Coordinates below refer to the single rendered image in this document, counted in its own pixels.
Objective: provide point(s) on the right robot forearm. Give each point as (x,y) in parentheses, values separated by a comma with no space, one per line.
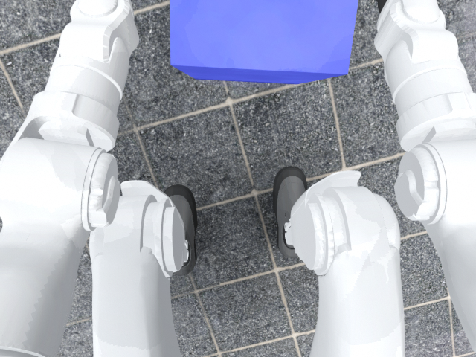
(428,82)

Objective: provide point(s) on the left robot forearm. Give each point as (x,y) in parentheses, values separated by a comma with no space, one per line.
(80,102)

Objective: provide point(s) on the carton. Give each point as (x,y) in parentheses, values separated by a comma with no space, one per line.
(262,41)

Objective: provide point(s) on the left robot upper arm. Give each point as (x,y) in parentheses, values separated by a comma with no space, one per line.
(52,195)

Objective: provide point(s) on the left robot thigh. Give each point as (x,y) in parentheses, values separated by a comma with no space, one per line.
(131,302)

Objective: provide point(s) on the right robot upper arm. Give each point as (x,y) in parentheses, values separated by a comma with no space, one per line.
(436,185)

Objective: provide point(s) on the left robot foot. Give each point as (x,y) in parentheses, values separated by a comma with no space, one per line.
(184,201)

